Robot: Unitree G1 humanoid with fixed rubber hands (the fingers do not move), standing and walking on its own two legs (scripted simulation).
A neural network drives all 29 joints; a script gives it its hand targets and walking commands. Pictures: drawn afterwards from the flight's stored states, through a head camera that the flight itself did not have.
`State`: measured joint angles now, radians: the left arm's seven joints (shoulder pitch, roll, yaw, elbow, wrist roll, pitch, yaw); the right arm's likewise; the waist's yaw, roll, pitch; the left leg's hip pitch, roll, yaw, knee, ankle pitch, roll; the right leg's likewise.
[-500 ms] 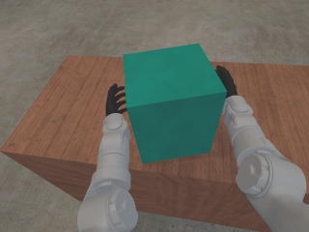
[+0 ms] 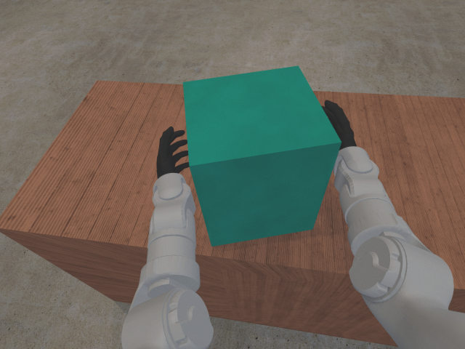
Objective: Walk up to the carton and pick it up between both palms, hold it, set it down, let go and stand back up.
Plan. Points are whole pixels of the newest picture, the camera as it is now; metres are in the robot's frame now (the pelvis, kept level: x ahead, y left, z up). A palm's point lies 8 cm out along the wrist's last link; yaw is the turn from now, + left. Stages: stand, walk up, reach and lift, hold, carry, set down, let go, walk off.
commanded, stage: set down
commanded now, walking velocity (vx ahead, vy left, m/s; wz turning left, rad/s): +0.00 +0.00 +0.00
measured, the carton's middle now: (252, 161) +0.46 +0.04 +0.04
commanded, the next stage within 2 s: none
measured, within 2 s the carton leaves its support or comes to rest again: neither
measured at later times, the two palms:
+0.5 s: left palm (170, 176) +0.40 +0.17 +0.08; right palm (341, 148) +0.46 -0.12 +0.09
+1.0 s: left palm (170, 178) +0.39 +0.17 +0.07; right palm (341, 150) +0.46 -0.12 +0.09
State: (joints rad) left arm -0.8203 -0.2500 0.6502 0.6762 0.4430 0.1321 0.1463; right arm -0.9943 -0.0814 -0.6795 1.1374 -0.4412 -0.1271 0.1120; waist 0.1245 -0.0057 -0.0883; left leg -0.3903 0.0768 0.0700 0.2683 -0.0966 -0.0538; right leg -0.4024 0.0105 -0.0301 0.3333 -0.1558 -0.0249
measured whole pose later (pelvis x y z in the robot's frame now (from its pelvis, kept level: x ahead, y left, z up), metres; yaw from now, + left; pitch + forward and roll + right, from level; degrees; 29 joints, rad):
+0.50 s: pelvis +0.00 +0.00 +0.00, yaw +0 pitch +12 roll +1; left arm -0.78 -0.28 0.66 0.60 0.48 0.12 0.13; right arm -0.96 -0.04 -0.70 1.06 -0.46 -0.13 0.14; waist 0.11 -0.01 -0.06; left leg -0.36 0.08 0.08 0.27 -0.10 -0.05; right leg -0.38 0.01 -0.03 0.33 -0.16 -0.02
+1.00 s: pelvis +0.00 +0.00 +0.00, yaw -1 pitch +11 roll +1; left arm -0.77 -0.26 0.63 0.61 0.47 0.12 0.14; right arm -0.95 -0.04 -0.68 1.07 -0.44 -0.11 0.15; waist 0.11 -0.03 -0.06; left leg -0.36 0.08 0.10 0.28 -0.11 -0.05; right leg -0.38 0.01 -0.03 0.34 -0.16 -0.02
